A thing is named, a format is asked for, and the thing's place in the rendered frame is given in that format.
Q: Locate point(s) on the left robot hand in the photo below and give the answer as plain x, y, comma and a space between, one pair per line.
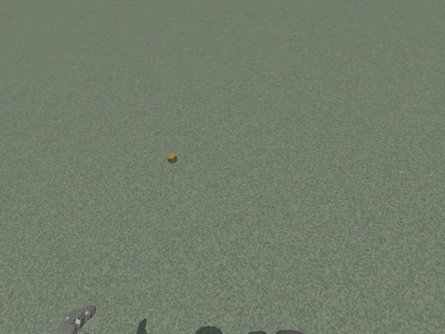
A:
76, 320

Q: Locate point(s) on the tin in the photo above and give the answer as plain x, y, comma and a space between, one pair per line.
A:
172, 158

